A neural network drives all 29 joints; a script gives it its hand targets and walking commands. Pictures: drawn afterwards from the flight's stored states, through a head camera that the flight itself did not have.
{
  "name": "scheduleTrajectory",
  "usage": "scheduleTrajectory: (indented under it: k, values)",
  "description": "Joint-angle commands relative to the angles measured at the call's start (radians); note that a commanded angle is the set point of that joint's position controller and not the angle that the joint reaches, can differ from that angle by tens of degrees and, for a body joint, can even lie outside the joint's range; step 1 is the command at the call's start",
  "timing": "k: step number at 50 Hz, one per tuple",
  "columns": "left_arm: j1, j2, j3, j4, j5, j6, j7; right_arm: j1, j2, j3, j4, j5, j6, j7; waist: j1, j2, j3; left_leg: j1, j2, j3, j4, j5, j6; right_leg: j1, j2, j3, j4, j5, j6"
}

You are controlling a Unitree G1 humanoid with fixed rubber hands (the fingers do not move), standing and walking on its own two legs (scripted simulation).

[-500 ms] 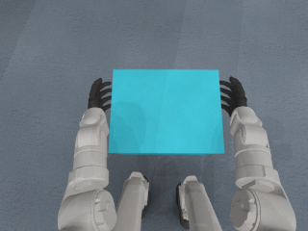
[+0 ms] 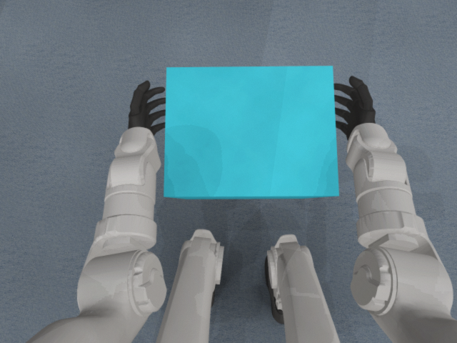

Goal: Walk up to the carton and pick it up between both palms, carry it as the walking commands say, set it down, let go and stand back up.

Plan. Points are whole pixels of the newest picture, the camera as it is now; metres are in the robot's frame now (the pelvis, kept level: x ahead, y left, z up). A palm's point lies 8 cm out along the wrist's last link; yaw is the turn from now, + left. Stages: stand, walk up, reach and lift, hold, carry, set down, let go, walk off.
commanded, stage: set down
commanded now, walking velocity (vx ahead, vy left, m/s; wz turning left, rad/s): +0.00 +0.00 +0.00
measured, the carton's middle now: (246, 144) +0.46 +0.01 -0.19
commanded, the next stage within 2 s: none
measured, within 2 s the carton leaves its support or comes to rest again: rests again in 1.50 s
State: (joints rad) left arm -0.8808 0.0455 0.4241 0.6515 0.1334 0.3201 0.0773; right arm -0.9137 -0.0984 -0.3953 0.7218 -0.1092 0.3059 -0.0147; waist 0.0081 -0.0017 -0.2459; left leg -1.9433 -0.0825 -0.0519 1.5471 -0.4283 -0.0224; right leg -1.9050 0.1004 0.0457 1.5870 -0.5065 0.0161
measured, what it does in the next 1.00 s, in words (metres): lowers itself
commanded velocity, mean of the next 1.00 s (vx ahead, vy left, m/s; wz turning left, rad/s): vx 0.00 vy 0.00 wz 0.00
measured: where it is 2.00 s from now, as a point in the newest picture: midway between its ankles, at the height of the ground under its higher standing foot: (242, 293)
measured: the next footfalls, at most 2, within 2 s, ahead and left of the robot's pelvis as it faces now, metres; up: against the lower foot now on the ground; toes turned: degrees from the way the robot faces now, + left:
none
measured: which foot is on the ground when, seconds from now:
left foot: down 0.00-1.00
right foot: down 0.00-1.00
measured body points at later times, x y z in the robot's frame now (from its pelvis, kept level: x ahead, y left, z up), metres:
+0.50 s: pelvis -0.02 +0.00 -0.07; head +0.29 -0.01 +0.26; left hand +0.49 +0.19 -0.18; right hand +0.51 -0.17 -0.18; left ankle +0.10 +0.12 -0.51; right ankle +0.08 -0.11 -0.51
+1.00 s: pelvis -0.02 +0.00 -0.13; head +0.32 +0.00 +0.16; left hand +0.51 +0.19 -0.28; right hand +0.52 -0.18 -0.27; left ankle +0.10 +0.12 -0.51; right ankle +0.08 -0.11 -0.51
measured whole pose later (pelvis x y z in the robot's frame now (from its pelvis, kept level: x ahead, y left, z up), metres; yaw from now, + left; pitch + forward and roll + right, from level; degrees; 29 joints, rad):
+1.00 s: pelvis -0.02 +0.00 -0.13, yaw +0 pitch +47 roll +0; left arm -1.21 0.21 0.33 0.83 0.00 0.26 0.13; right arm -1.26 -0.26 -0.27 0.90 0.01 0.25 -0.09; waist 0.01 -0.01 0.03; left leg -2.33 -0.10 -0.03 1.99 -0.48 -0.04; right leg -2.30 0.13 0.03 2.04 -0.57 0.04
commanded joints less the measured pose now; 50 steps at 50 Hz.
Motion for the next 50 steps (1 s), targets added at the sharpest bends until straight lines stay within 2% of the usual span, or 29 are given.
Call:
scheduleTrajectory:
  k: [1,19,50]
  values:
    - [-0.645,-0.883,-0.521,-0.023,-0.153,-0.020,-0.294,-0.613,0.905,0.490,-0.033,0.140,-0.012,0.285,0.004,-0.004,-0.961,0.615,-0.054,0.096,-0.073,0.228,-0.004,0.424,0.045,-0.082,-0.128,0.252,0.004]
    - [-0.794,-0.802,-0.490,0.004,-0.179,-0.039,-0.290,-0.765,0.868,0.488,-0.011,0.157,-0.031,0.231,0.019,-0.031,-0.999,0.433,-0.050,0.125,0.099,0.213,0.001,0.349,0.044,-0.087,0.031,0.255,0.007]
    - [-1.015,-0.702,-0.524,0.031,-0.261,-0.099,-0.234,-0.964,0.734,0.513,0.034,0.244,-0.088,0.208,0.011,-0.004,-0.947,0.363,-0.028,0.124,0.355,0.248,0.001,0.140,0.023,-0.102,0.292,0.239,-0.003]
